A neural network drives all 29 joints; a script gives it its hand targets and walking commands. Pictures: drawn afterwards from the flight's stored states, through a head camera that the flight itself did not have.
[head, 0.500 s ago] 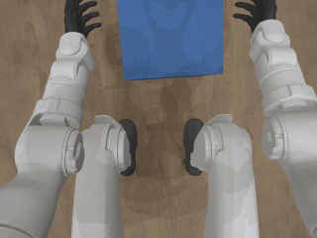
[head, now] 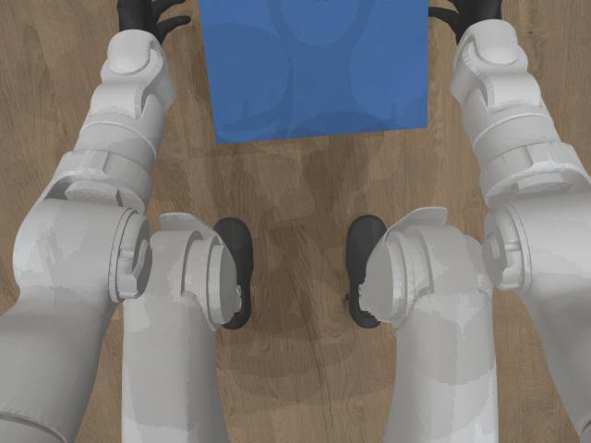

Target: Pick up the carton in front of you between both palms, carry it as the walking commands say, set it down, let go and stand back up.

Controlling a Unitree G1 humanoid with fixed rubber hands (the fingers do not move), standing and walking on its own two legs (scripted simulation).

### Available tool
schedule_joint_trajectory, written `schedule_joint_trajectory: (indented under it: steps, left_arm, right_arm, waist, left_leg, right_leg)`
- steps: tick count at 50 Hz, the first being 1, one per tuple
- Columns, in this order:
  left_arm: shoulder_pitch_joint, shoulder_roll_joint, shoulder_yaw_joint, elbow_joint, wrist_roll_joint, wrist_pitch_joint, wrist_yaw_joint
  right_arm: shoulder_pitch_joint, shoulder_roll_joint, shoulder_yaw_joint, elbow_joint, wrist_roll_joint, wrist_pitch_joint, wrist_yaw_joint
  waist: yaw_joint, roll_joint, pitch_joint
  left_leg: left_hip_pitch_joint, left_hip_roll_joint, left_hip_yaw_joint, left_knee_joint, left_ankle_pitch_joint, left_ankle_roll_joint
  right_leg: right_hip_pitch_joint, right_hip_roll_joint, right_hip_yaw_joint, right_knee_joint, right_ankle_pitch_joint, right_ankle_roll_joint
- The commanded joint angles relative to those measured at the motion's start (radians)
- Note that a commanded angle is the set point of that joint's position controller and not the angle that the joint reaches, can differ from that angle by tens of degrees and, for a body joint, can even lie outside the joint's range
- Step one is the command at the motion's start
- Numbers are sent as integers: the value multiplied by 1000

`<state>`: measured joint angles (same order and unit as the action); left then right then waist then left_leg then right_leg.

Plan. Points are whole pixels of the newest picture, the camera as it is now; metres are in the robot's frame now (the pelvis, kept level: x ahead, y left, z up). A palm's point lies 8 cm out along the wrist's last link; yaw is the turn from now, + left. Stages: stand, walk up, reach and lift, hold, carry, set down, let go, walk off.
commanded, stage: reach and lift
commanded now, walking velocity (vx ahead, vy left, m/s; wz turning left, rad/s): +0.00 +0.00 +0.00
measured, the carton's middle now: (310, 54) +0.50 -0.03 -0.25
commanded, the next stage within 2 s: none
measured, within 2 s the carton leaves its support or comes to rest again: leaves its support in 0.50 s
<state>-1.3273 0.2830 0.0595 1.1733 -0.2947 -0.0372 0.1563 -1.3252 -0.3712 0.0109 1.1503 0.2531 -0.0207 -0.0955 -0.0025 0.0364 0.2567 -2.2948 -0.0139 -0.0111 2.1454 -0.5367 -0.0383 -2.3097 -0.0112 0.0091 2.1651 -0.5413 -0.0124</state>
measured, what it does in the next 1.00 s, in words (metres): rises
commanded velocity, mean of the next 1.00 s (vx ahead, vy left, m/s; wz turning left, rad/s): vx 0.00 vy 0.00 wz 0.00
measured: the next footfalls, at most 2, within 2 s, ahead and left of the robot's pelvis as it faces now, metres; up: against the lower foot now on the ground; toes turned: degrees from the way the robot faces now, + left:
none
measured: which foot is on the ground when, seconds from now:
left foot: down 0.00-1.00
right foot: down 0.00-1.00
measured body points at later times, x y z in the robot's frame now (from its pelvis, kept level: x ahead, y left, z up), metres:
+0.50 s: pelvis -0.01 +0.00 -0.01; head +0.34 -0.03 +0.26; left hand +0.54 +0.13 -0.17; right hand +0.53 -0.18 -0.18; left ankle +0.12 +0.13 -0.34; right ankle +0.11 -0.12 -0.34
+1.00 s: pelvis +0.00 +0.02 +0.09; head +0.25 -0.02 +0.47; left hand +0.51 +0.11 +0.03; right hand +0.48 -0.20 +0.02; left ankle +0.12 +0.13 -0.34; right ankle +0.11 -0.12 -0.34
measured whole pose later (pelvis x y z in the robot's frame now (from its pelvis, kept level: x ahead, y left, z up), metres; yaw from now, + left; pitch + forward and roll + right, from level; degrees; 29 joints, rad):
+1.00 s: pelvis +0.00 +0.02 +0.09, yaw -4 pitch +41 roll +1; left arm -1.01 -0.03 0.49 0.76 0.17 0.28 0.11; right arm -1.02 -0.07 -0.41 0.81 -0.18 0.31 -0.03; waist -0.01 0.04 -0.17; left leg -2.05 -0.09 -0.04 1.86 -0.52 -0.04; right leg -2.08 0.05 0.05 1.85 -0.49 0.04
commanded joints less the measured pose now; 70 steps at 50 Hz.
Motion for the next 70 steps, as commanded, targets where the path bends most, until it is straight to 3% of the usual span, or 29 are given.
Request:
schedule_joint_trajectory:
  steps: [1,6,9,11,15,18,22,26,29,33,37,40,43,46,50,61,70]
  left_arm:
    - [-144,52,15,-85,11,-23,-1]
    - [-207,-59,-55,-101,-21,-31,4]
    - [-214,-78,-47,-71,0,-36,17]
    - [-240,-131,-53,-74,18,-43,16]
    - [-465,-534,-143,-104,43,-38,-63]
    - [-552,-748,-144,-119,94,1,-135]
    - [-596,-920,-164,-205,87,36,-176]
    - [-606,-1059,-254,-359,1,58,-173]
    - [-593,-1128,-294,-484,-1,102,-179]
    - [-574,-1199,-310,-617,61,168,-211]
    - [-457,-1247,-203,-513,186,232,-238]
    - [-388,-1256,-74,-405,299,272,-257]
    - [-386,-1301,-43,-386,341,296,-270]
    - [-354,-1327,-26,-363,366,315,-282]
    - [-284,-1352,-39,-385,379,329,-282]
    - [-116,-1444,-264,-520,284,355,-304]
    - [69,-1446,-284,-517,301,344,-300]
  right_arm:
    - [-220,-84,-21,-67,-13,-22,-3]
    - [-280,4,35,-65,12,-34,-5]
    - [-294,23,26,-46,-9,-41,-14]
    - [-322,112,53,-47,-3,-47,-3]
    - [-531,528,167,-61,-2,-38,78]
    - [-605,742,174,-81,-35,-2,144]
    - [-661,899,197,-182,-18,24,179]
    - [-698,1017,282,-377,45,47,166]
    - [-652,1088,301,-507,34,88,159]
    - [-551,1190,266,-593,-37,164,185]
    - [-431,1300,192,-486,-128,235,235]
    - [-362,1312,74,-368,-233,275,270]
    - [-321,1314,-11,-321,-302,299,281]
    - [-332,1315,-40,-335,-338,309,289]
    - [-319,1360,16,-398,-320,322,306]
    - [-126,1427,186,-533,-260,341,303]
    - [36,1467,228,-539,-252,332,292]
  waist:
    - [-22,-78,-1049]
    - [-37,-64,-1061]
    - [-42,-63,-1055]
    - [-20,-66,-1049]
    - [-21,-66,-1038]
    - [-23,-59,-1029]
    - [-23,-57,-1173]
    - [-36,-76,-1512]
    - [-47,-91,-1651]
    - [-52,-77,-1630]
    - [-8,-78,-1346]
    - [12,-75,-1188]
    - [-32,-48,-1211]
    - [-38,-26,-1250]
    - [-7,-48,-1345]
    - [-38,-33,-1425]
    - [-16,-36,-1281]
  left_leg:
    - [467,-30,47,-143,233,-6]
    - [505,-45,39,-155,232,-8]
    - [522,-58,35,-165,220,-7]
    - [535,-69,40,-175,213,1]
    - [497,-97,43,-157,223,12]
    - [477,-118,62,-136,187,16]
    - [549,-134,85,-113,231,16]
    - [700,-149,104,-104,356,8]
    - [714,-161,114,-126,351,5]
    - [686,-172,119,-187,255,10]
    - [590,-173,109,-276,101,29]
    - [524,-177,101,-346,26,36]
    - [541,-176,88,-407,-2,29]
    - [608,-181,75,-468,11,26]
    - [715,-185,75,-529,67,25]
    - [942,-181,50,-672,205,1]
    - [1095,-175,20,-828,227,8]
  right_leg:
    - [605,18,10,-197,287,33]
    - [598,23,15,-216,266,25]
    - [598,30,12,-224,244,23]
    - [594,40,7,-226,229,22]
    - [573,71,7,-215,246,16]
    - [560,96,-6,-200,216,12]
    - [628,115,-38,-173,264,10]
    - [829,129,-66,-160,400,18]
    - [957,142,-70,-175,435,23]
    - [932,159,-72,-238,344,22]
    - [738,160,-69,-331,156,25]
    - [676,161,-59,-393,67,19]
    - [709,165,-62,-446,40,13]
    - [728,165,-70,-493,54,8]
    - [812,170,-71,-547,95,19]
    - [1068,179,-59,-684,260,25]
    - [1232,179,-19,-840,287,30]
